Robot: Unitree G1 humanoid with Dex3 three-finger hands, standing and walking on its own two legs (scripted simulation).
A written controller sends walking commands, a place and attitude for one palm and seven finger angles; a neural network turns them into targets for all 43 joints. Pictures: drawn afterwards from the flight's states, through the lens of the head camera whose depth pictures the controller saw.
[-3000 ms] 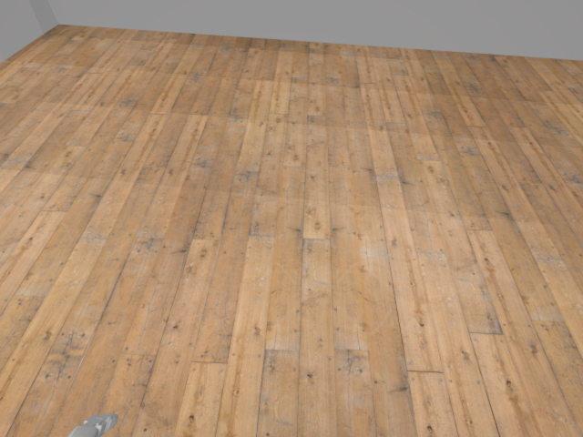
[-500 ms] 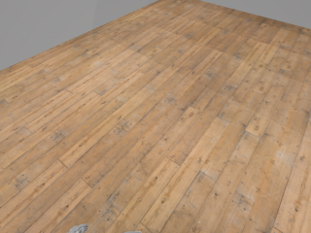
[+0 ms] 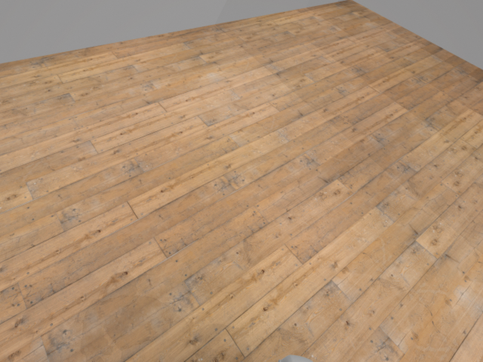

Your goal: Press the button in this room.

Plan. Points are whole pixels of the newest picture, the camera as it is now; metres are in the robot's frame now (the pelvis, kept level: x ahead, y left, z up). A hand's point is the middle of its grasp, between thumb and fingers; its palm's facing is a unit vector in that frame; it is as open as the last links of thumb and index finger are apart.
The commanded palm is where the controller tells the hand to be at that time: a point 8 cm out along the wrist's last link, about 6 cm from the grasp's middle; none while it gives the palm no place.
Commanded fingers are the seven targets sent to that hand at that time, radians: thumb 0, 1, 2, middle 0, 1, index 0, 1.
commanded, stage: turn or walk to find it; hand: left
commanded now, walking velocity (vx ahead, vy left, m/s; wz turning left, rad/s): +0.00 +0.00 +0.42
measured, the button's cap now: out of the picture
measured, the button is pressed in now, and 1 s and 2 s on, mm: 0 0 0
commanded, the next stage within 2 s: none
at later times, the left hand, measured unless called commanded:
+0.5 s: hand out of the picture +0.02 +0.17 -0.14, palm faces +0.23 -0.94 -0.26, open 7.4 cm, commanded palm none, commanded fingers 0.00 0.90 0.90 -0.20 -0.30 -0.20 -0.30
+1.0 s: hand out of the picture -0.11 +0.24 -0.17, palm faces +0.45 -0.86 -0.23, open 7.4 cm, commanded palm none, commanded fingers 0.00 0.90 0.90 -0.20 -0.30 -0.20 -0.30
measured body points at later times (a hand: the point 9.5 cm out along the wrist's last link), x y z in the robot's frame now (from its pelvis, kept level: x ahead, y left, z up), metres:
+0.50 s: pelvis -0.02 -0.03 +0.00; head -0.01 -0.05 +0.45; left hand +0.01 +0.22 -0.12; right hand +0.06 -0.28 -0.15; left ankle -0.06 +0.09 -0.66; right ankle +0.00 -0.14 -0.73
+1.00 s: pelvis -0.07 +0.02 +0.01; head -0.06 +0.06 +0.46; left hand -0.13 +0.29 -0.15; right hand +0.11 -0.17 -0.12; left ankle -0.08 +0.10 -0.73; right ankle -0.03 -0.13 -0.66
